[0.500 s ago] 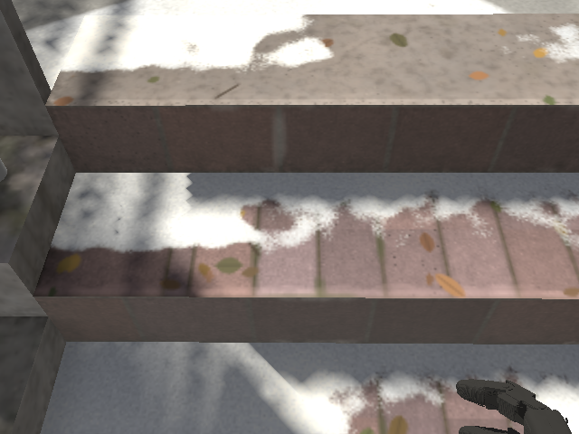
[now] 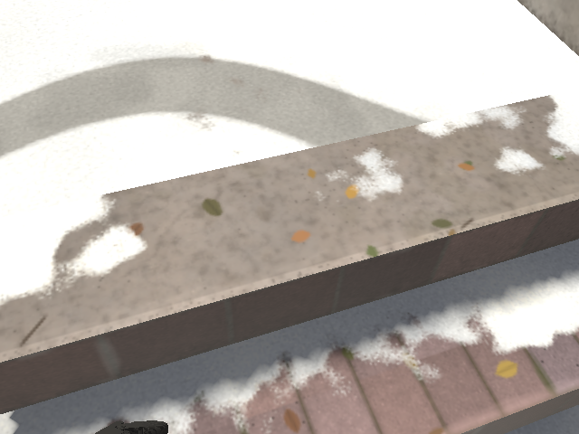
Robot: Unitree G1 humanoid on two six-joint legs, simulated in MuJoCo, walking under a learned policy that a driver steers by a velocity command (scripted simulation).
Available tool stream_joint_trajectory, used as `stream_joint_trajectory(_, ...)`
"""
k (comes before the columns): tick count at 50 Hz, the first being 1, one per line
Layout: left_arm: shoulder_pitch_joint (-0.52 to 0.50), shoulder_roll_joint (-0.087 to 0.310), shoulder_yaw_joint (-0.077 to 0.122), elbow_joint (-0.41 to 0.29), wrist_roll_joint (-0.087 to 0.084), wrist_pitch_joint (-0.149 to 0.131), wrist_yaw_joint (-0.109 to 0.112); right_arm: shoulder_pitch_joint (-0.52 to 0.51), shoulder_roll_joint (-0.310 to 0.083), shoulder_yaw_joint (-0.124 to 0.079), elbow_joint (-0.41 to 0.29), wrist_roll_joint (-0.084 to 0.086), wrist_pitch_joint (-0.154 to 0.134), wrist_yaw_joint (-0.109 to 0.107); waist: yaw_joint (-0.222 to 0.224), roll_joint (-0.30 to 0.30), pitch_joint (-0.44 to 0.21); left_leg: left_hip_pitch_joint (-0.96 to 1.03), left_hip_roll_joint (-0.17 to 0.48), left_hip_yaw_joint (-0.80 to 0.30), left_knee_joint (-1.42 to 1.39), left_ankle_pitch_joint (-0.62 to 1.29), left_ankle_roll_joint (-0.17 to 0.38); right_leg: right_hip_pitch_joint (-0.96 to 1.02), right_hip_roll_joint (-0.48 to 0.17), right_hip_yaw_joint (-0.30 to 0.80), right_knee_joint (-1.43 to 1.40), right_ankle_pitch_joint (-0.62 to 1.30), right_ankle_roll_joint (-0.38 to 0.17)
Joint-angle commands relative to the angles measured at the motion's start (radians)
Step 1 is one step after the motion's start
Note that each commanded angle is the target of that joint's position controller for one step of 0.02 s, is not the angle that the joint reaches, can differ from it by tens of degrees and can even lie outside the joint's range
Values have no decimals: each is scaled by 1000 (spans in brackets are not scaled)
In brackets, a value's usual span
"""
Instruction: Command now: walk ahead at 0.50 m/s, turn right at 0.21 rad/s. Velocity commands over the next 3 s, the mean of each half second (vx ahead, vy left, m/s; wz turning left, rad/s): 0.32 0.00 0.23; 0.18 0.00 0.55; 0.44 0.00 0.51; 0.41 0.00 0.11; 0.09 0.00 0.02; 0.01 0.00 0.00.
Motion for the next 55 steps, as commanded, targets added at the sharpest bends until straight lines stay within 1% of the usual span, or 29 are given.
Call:
stream_joint_trajectory(1, 134, 146, 74, 69, 0, -68, -5, -150, 48, 20, -246, -24, -22, -24, 76, 62, -184, -525, -89, -116, 646, -24, 39, 501, -304, 776, -755, -135, -103)
stream_joint_trajectory(2, 159, 77, 48, 139, 1, -85, -2, -146, 81, 45, -260, -31, -13, -31, 29, 55, -61, -593, -99, -114, 701, -65, 52, 423, -278, 668, -740, 26, -105)
stream_joint_trajectory(3, 195, 24, 25, 176, 8, -98, -11, -117, 124, 69, -263, -40, 4, -44, 0, 30, -45, -639, -115, -149, 744, -98, 73, 412, -267, 555, -725, 192, -79)
stream_joint_trajectory(4, 235, -3, 13, 202, 9, -118, -19, -88, 118, 72, -244, -27, 13, -52, -6, 37, -39, -685, -135, -168, 747, -138, 86, 434, -273, 497, -736, 234, -65)
stream_joint_trajectory(8, 326, 39, -5, 290, 20, -174, -22, -237, 159, 97, -269, 9, 54, -84, 5, 24, 3, -887, -204, -117, 856, -198, 100, 462, -329, 342, -871, 387, 20)
stream_joint_trajectory(10, 336, 85, -2, 309, 7, -193, -29, -301, 146, 96, -285, 5, 64, -93, 12, -14, 24, -1026, -216, -71, 934, -260, 109, 538, -317, 274, -917, 394, 45)
stream_joint_trajectory(12, 385, 68, -13, 341, -11, -181, -22, -422, 154, 114, -346, 3, 76, -84, 19, 2, 68, -1026, -193, -1, 695, -264, 112, 533, -258, 167, -953, 389, 103)
stream_joint_trajectory(13, 415, 65, -15, 349, 0, -170, -8, -471, 143, 112, -362, 1, 89, -72, 47, -29, 43, -1007, -191, 61, 666, -243, 98, 571, -248, 144, -967, 507, 97)
stream_joint_trajectory(16, 419, 135, 0, 314, -27, -139, 56, -483, 150, 121, -381, -14, 117, -43, 46, -82, -93, -754, -105, 154, 344, -332, 104, 741, -265, 37, -1069, 942, 30)
stream_joint_trajectory(18, 354, 173, 8, 246, -49, -149, 73, -363, 134, 123, -297, 35, 120, -43, 0, -137, -170, -357, -161, 269, 39, -355, 139, 672, -257, -53, -956, 1592, 16)
stream_joint_trajectory(19, 373, 215, 20, 227, -52, -160, 80, -310, 109, 110, -276, 36, 136, -58, -20, -168, -229, -260, -203, 278, -45, -357, 137, 729, -306, -20, -875, 1816, 9)
stream_joint_trajectory(20, 332, 226, 24, 201, -64, -165, 78, -168, 59, 94, -227, 24, 145, -71, -66, -232, -322, -155, -233, 259, -98, -378, 154, 812, -358, -5, -719, 2055, -5)
stream_joint_trajectory(21, 292, 265, 40, 173, -84, -170, 55, -73, 0, 72, -214, -10, 144, -71, -98, -235, -398, -31, -253, 197, -303, -370, 171, 852, -362, -6, -524, 2071, 0)
stream_joint_trajectory(22, 277, 261, 42, 133, -71, -167, 40, -81, -55, 44, -222, -23, 128, -53, -114, -190, -384, 67, -247, 4, -523, -343, 192, 744, -309, 6, -265, 1653, 35)
stream_joint_trajectory(23, 236, 163, 30, 13, -47, -162, 7, -100, -183, -3, -192, -11, 131, -55, -74, 203, -370, 292, 54, -618, -773, 173, 401, 231, -36, 20, 280, 248, 160)
stream_joint_trajectory(24, 255, 115, 20, 5, 14, -141, -15, -192, -153, -14, -243, -27, 149, -75, -58, 86, -441, 181, 110, -894, -964, 112, 448, 150, -10, 260, 695, 166, 163)
stream_joint_trajectory(26, 183, 28, 0, -68, 32, -93, 8, -258, -69, 3, -187, -39, 138, -89, 55, -84, -122, -96, 32, -642, -905, -316, 319, -19, -75, 272, 766, 279, 140)
stream_joint_trajectory(27, 187, -1, -16, -85, 32, -89, 23, -225, -40, 9, -135, -37, 129, -94, 70, -77, -10, -165, -6, -548, -897, -275, 287, -103, -66, 257, 829, 261, 122)
stream_joint_trajectory(28, 219, -13, -27, -79, 31, -78, 30, -191, 2, 24, -103, -36, 119, -91, 90, -65, 12, -179, -46, -453, -899, -231, 250, -131, -70, 248, 860, 275, 115)
stream_joint_trajectory(29, 235, -17, -33, -88, 32, -74, 29, -176, 35, 37, -83, -32, 101, -87, 104, -43, 22, -194, -67, -383, -911, -159, 228, -148, -74, 239, 848, 284, 106)
stream_joint_trajectory(31, 212, -34, -41, -100, 41, -70, 38, -127, -3, 24, -49, -2, 70, -76, 117, -27, -3, -136, -101, -277, -873, 66, 206, -170, -102, 259, 768, 333, 114)
stream_joint_trajectory(34, 134, -1, -40, -110, 44, -55, 45, -99, -70, 1, -74, -9, 59, -90, 87, -42, -56, -58, -109, -261, -822, 233, 172, -200, -129, 199, 605, 323, 139)
stream_joint_trajectory(37, 91, -15, -39, -100, 32, -39, 44, -72, -88, -3, -112, -26, 61, -106, 50, 41, -166, 44, -80, -353, -835, 148, 170, -240, -124, 161, 708, 413, 140)
stream_joint_trajectory(41, -48, -26, -40, -123, 48, -31, 23, 19, -99, -15, -109, -13, 51, -104, -33, 99, -107, 183, -66, -581, -973, -436, 259, -442, -131, 187, 778, 339, 139)
stream_joint_trajectory(45, -256, -44, -61, -197, 45, -56, 11, 200, -115, -34, -61, -17, 16, -104, -120, 69, 0, 485, 23, -734, -1060, -391, 348, -809, -133, 217, 948, 102, 149)
stream_joint_trajectory(49, -348, -64, -79, -271, 45, -73, 2, 234, -90, -25, -5, -12, -17, -99, -106, 75, 49, 513, 56, -670, -1047, -224, 323, -955, -155, 281, 1042, -116, 112)
stream_joint_trajectory(52, -425, -94, -101, -363, 42, -55, -5, 200, -90, -23, 30, -14, 6, -90, -74, 80, 39, 255, -26, -566, -1189, -253, 278, -705, -173, 216, 766, -145, 100)
stream_joint_trajectory(54, -336, -101, -114, -368, 29, -31, -12, 69, -130, -30, -24, 25, 23, -104, 8, 93, -27, -61, 0, -453, -1383, 24, 244, -64, -208, 179, 386, -75, 58)
stream_joint_trajectory(55, -183, -68, -92, -306, 5, -16, -11, 2, -159, -33, -59, 27, 32, -92, 60, 78, -99, -147, -26, -343, -1373, 172, 220, 215, -163, 63, 286, -139, 47)
Next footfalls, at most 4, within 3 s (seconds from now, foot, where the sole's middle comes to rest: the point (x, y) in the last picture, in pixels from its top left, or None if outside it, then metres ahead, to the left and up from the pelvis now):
0.44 left None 0.37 0.11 -0.50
1.16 right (293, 211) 0.73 -0.01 -0.32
1.68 left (105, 188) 0.78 0.34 -0.32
2.14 right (105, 87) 1.08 0.39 -0.32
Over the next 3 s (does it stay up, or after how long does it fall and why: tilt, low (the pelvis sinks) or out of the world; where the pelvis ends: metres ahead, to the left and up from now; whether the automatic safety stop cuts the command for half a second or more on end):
stays up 0.96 0.38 0.46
